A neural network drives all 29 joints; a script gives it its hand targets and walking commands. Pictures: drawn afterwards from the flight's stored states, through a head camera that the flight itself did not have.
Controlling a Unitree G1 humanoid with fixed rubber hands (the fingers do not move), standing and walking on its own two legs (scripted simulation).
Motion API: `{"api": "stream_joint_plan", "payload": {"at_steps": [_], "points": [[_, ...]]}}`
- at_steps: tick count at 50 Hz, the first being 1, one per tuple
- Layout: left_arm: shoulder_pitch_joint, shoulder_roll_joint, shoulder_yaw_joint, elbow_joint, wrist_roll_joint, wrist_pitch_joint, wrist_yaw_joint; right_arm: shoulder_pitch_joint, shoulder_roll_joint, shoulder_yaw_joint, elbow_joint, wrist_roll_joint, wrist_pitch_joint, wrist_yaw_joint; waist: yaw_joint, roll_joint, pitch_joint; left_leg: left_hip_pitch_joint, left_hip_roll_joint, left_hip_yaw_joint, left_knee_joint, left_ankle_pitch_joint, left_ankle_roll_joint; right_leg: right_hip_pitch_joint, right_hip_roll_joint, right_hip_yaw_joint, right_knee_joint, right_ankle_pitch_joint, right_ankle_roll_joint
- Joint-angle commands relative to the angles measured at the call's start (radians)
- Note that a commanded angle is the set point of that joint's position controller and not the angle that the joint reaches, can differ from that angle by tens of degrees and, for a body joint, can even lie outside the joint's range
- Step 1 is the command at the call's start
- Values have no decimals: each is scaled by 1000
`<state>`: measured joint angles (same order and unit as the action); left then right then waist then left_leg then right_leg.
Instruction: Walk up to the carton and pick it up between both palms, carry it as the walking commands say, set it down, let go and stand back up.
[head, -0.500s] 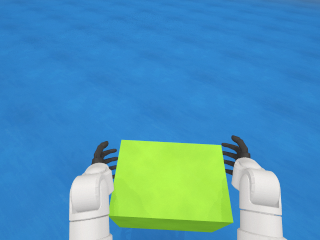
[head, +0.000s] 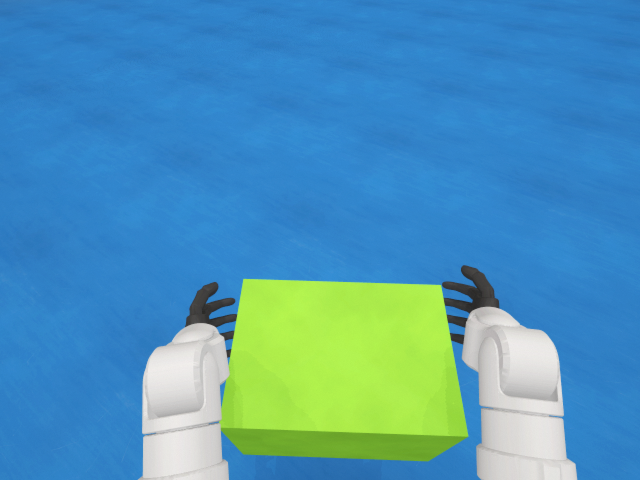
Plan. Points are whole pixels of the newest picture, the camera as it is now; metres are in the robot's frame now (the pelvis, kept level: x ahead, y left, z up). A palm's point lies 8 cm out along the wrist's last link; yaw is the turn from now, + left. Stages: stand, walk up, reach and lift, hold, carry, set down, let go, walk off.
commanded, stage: carry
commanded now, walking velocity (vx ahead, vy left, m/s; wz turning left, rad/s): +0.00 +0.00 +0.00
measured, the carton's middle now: (338, 372) +0.29 -0.01 +0.00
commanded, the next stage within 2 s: hold in 0.80 s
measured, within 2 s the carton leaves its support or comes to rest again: neither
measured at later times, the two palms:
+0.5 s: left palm (204, 339) +0.30 +0.14 +0.08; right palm (481, 318) +0.30 -0.18 +0.09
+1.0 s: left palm (219, 357) +0.30 +0.14 +0.03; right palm (479, 354) +0.29 -0.19 +0.03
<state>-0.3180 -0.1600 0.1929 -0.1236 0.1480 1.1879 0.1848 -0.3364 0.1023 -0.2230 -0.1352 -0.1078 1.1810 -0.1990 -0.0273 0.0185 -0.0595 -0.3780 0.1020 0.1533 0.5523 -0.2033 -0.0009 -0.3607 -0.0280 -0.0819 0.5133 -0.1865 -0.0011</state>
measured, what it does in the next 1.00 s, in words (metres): stands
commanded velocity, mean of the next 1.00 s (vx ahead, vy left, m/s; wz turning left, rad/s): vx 0.00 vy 0.00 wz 0.00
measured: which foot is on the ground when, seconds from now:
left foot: down 0.00-1.00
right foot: down 0.00-1.00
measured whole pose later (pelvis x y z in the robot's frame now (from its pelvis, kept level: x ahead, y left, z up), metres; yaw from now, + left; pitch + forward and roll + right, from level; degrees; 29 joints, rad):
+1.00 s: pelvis +0.03 +0.00 +0.01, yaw -3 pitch -4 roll +0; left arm -0.19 -0.14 0.19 0.23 0.28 0.75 0.00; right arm -0.16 0.13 -0.24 0.19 -0.27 0.72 -0.05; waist 0.01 0.00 0.00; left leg -0.17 0.03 0.03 0.47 -0.23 -0.01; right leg -0.18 0.00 -0.01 0.46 -0.21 0.00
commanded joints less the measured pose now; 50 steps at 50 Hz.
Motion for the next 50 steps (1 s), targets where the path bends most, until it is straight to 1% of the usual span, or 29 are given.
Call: {"api": "stream_joint_plan", "payload": {"at_steps": [1,3,4,6,8,12,14,16,18,21,23,25,27,30,36,37,38,39,40,41,42,43,44,45,46,47,48,49,50], "points": [[-638,-956,-723,-103,-471,-9,-404,-568,999,770,-27,456,28,448,7,-21,-339,178,75,-125,-89,12,-32,68,-117,134,-127,-4,-38],[-622,-948,-718,-100,-467,-8,-405,-548,999,769,-18,451,30,447,8,-41,-335,171,76,-127,-82,23,-31,79,-115,131,-128,19,-36],[-627,-947,-725,-99,-469,-7,-404,-540,995,764,-6,445,30,447,6,-27,-336,175,72,-122,-79,20,-33,69,-118,134,-127,27,-40],[-622,-947,-730,-108,-474,-11,-406,-549,999,773,-29,451,25,445,7,-54,-352,181,71,-118,-70,36,-32,87,-118,127,-120,70,-42],[-625,-953,-737,-112,-478,-10,-407,-535,995,770,-28,442,24,443,7,-30,-350,183,74,-124,-75,42,-31,86,-119,127,-114,84,-44],[-612,-950,-737,-111,-480,-11,-410,-526,992,776,-35,439,21,441,6,-48,-332,178,66,-118,-70,24,-29,72,-119,130,-128,41,-44],[-609,-952,-739,-101,-481,-9,-410,-527,986,772,-30,438,19,440,6,-19,-340,186,67,-119,-69,36,-31,66,-116,122,-120,40,-45],[-604,-951,-739,-98,-480,-12,-409,-526,982,774,-35,437,18,440,7,-32,-345,188,72,-125,-73,56,-30,77,-110,111,-112,74,-43],[-608,-951,-742,-111,-480,-14,-407,-529,988,776,-40,442,18,441,8,-21,-348,190,75,-127,-74,59,-30,81,-112,113,-105,82,-44],[-608,-950,-744,-111,-480,-13,-407,-507,985,773,-24,435,17,442,7,-11,-335,176,72,-128,-75,52,-30,81,-110,110,-110,52,-39],[-606,-955,-743,-101,-476,-14,-407,-536,987,781,-39,443,18,443,6,-32,-321,174,74,-132,-78,43,-31,69,-111,110,-113,19,-36],[-598,-953,-742,-101,-475,-16,-406,-544,979,783,-53,445,15,444,8,-17,-335,182,73,-133,-75,53,-31,79,-106,104,-107,48,-36],[-592,-948,-737,-98,-472,-15,-403,-512,982,774,-23,440,17,444,8,-19,-339,176,77,-142,-76,71,-29,96,-108,99,-95,96,-35],[-600,-948,-742,-109,-472,-18,-401,-506,984,772,-22,438,15,446,11,-2,-330,174,76,-140,-83,57,-29,88,-104,94,-90,68,-30],[-605,-952,-744,-99,-478,-17,-403,-506,978,769,-18,431,14,444,11,-6,-305,169,75,-144,-78,45,-28,68,-105,100,-105,26,-30],[-603,-955,-744,-89,-478,-17,-403,-510,980,768,-17,431,15,443,9,-20,-316,171,77,-150,-77,48,-27,74,-107,104,-102,31,-29],[-605,-958,-748,-96,-478,-18,-403,-515,982,775,-21,436,13,444,10,-2,-310,173,76,-145,-76,46,-27,67,-109,106,-104,44,-33],[-593,-955,-742,-93,-479,-19,-406,-510,982,778,-27,434,12,442,11,-27,-318,172,74,-143,-73,52,-30,80,-108,103,-102,63,-32],[-611,-960,-743,-97,-485,-21,-406,-522,985,775,-30,435,9,442,11,-21,-331,178,71,-140,-68,58,-28,85,-109,101,-97,79,-34],[-385,-784,-392,254,-134,-201,-398,-271,761,424,321,84,-187,459,-9,-59,-76,236,-163,-169,-114,-126,17,112,38,249,-180,-45,-35],[-346,-763,-254,605,-67,-275,-404,-247,758,257,672,20,-269,462,-29,-70,-67,261,-146,-197,-113,-134,17,131,39,241,-170,-47,-36],[-331,-790,-307,641,-71,-382,-419,-230,794,314,625,24,-370,475,-31,-45,-114,253,-148,-240,-149,-103,41,169,57,221,-150,-28,-44],[-350,-864,-444,445,-117,-473,-450,-210,867,427,456,44,-447,492,-36,-47,-213,277,-164,-260,-163,22,56,266,85,208,-123,113,-37],[-418,-922,-552,293,-163,-533,-478,-246,943,528,338,76,-500,499,-28,-65,-317,310,-172,-265,-153,175,55,345,100,198,-99,272,-20],[-540,-971,-623,175,-202,-571,-498,-391,1005,599,257,116,-532,509,3,-57,-462,358,-173,-252,-134,316,41,408,115,187,-77,369,-7],[-606,-1023,-650,92,-222,-587,-497,-543,1048,696,185,180,-549,523,66,-53,-578,382,-170,-237,-127,424,30,478,119,189,-69,442,1],[-625,-1026,-664,42,-234,-592,-480,-629,1066,785,130,230,-561,529,130,-51,-615,395,-176,-223,-122,453,27,493,116,202,-73,435,8],[-602,-1012,-655,21,-222,-589,-460,-662,1076,845,121,256,-565,532,192,-26,-577,387,-187,-206,-130,439,22,489,116,210,-84,399,7],[-543,-973,-620,44,-195,-575,-443,-657,1059,866,147,252,-557,533,241,-30,-484,357,-189,-199,-146,401,22,468,117,212,-104,338,5]]}}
